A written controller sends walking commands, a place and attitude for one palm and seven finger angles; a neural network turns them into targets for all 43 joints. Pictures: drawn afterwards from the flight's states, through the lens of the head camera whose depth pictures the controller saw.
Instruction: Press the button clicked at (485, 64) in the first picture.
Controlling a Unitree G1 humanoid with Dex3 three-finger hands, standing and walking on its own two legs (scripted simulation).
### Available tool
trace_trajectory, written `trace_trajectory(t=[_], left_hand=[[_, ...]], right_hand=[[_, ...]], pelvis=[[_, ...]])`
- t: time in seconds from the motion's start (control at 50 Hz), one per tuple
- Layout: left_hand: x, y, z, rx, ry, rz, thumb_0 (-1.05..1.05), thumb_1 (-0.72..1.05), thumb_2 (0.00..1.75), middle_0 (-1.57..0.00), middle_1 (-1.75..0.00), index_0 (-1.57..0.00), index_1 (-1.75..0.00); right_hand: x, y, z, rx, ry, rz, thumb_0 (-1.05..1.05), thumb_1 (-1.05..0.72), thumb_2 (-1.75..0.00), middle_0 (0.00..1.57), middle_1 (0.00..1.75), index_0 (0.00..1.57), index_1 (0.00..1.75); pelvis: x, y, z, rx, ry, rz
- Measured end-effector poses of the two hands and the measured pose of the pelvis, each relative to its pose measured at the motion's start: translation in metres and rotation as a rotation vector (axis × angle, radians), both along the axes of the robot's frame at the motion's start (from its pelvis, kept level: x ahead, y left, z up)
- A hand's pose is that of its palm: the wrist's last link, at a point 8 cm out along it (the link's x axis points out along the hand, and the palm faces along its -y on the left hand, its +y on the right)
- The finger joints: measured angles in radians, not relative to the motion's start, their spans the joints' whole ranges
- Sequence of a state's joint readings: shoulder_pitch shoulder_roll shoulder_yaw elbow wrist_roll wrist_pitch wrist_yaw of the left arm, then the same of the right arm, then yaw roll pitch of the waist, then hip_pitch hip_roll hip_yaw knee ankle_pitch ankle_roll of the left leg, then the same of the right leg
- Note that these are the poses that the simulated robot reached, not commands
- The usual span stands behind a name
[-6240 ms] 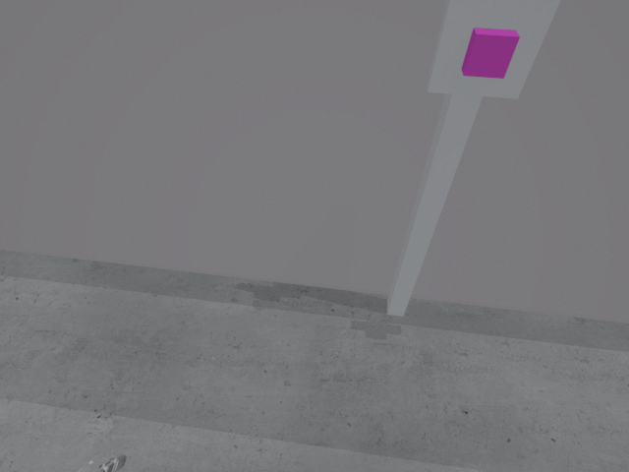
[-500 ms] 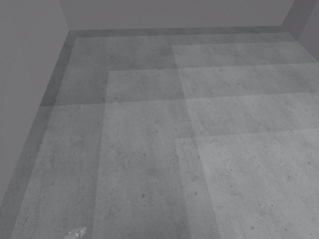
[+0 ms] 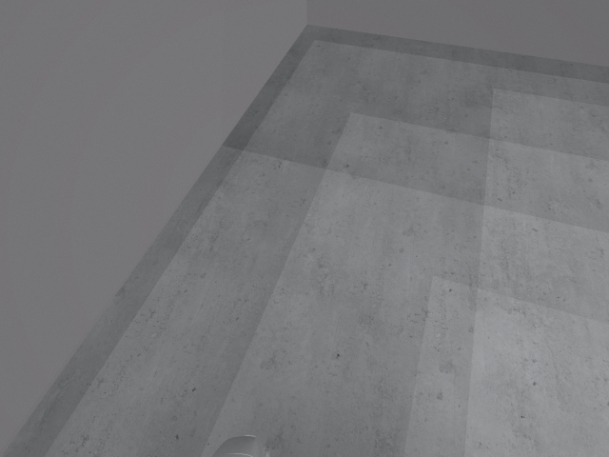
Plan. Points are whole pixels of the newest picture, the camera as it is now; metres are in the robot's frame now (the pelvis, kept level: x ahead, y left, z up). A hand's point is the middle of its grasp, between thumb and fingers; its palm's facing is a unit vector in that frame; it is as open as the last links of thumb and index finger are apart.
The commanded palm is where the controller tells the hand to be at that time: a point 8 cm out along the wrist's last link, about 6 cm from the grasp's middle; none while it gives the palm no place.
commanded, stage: turn to face it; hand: left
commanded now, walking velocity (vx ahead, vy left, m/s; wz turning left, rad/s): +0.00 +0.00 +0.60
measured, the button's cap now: out of the picture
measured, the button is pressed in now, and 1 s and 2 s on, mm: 0 0 0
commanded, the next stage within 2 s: take the last steps up to it in 2.00 s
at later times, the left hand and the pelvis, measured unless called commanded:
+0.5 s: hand out of the picture +0.10 +0.27 -0.15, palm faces +0.28 -0.93 -0.25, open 7.3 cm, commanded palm none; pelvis +0.03 +0.03 +0.00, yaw +16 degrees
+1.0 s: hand out of the picture -0.05 +0.25 -0.19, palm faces +0.59 -0.77 -0.25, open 7.3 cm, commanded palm none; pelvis +0.03 +0.04 -0.02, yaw +37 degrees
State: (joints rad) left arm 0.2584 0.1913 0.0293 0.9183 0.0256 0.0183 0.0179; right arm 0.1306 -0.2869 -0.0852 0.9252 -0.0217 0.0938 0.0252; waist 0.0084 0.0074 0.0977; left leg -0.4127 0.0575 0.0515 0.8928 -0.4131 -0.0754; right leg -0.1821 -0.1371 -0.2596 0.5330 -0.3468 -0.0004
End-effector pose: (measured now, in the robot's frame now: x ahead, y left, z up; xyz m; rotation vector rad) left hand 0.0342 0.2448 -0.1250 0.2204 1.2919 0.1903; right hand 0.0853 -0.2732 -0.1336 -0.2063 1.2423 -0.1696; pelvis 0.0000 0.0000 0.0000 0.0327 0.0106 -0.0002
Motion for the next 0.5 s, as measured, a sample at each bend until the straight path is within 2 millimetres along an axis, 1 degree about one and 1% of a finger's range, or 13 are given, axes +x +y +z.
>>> trace_trajectory(t=[0.06,0.1,0.14,0.18,0.24,0.34,0.42,0.5], left_hand=[[-0.031,0.020,-0.013,-0.009,0.062,0.075,0.01,0.91,0.90,-0.20,-0.30,-0.21,-0.30],[-0.049,0.035,-0.025,-0.018,0.096,0.123,0.01,0.91,0.90,-0.20,-0.30,-0.21,-0.30],[-0.061,0.047,-0.031,-0.020,0.130,0.156,0.01,0.91,0.90,-0.20,-0.30,-0.21,-0.30],[-0.063,0.057,-0.029,-0.016,0.138,0.183,0.01,0.91,0.90,-0.20,-0.30,-0.20,-0.30],[-0.050,0.067,-0.023,-0.019,0.087,0.206,0.01,0.91,0.90,-0.20,-0.30,-0.20,-0.30],[-0.015,0.075,-0.012,-0.015,-0.043,0.220,0.01,0.91,0.90,-0.20,-0.30,-0.20,-0.30],[0.015,0.073,-0.004,-0.006,-0.126,0.223,0.01,0.91,0.90,-0.20,-0.30,-0.20,-0.30],[0.043,0.064,0.004,0.009,-0.198,0.221,0.01,0.91,0.90,-0.20,-0.30,-0.20,-0.30]], right_hand=[[0.040,0.020,0.005,-0.023,-0.049,0.089,0.00,-0.91,-0.90,0.19,0.30,0.20,0.30],[0.066,0.036,0.008,-0.041,-0.098,0.146,0.00,-0.91,-0.90,0.19,0.30,0.20,0.30],[0.083,0.051,0.014,-0.048,-0.143,0.186,0.00,-0.91,-0.90,0.20,0.30,0.20,0.30],[0.093,0.063,0.022,-0.053,-0.168,0.208,0.00,-0.91,-0.90,0.20,0.30,0.20,0.30],[0.097,0.076,0.030,-0.057,-0.167,0.233,0.00,-0.91,-0.90,0.20,0.30,0.20,0.30],[0.094,0.088,0.030,-0.039,-0.126,0.264,0.00,-0.91,-0.90,0.20,0.30,0.20,0.30],[0.087,0.088,0.022,-0.019,-0.088,0.266,0.00,-0.91,-0.90,0.20,0.30,0.21,0.30],[0.079,0.078,0.009,-0.002,-0.037,0.261,0.00,-0.91,-0.90,0.20,0.30,0.21,0.30]], pelvis=[[0.003,0.012,-0.006,-0.016,0.009,0.042],[0.006,0.022,-0.014,-0.026,0.013,0.067],[0.006,0.029,-0.015,-0.024,0.008,0.083],[0.008,0.034,-0.011,-0.041,0.003,0.103],[0.011,0.040,-0.004,-0.059,-0.004,0.137],[0.016,0.044,0.002,-0.066,-0.006,0.194],[0.021,0.040,0.003,-0.063,-0.006,0.239],[0.028,0.031,0.000,-0.054,-0.003,0.286]])
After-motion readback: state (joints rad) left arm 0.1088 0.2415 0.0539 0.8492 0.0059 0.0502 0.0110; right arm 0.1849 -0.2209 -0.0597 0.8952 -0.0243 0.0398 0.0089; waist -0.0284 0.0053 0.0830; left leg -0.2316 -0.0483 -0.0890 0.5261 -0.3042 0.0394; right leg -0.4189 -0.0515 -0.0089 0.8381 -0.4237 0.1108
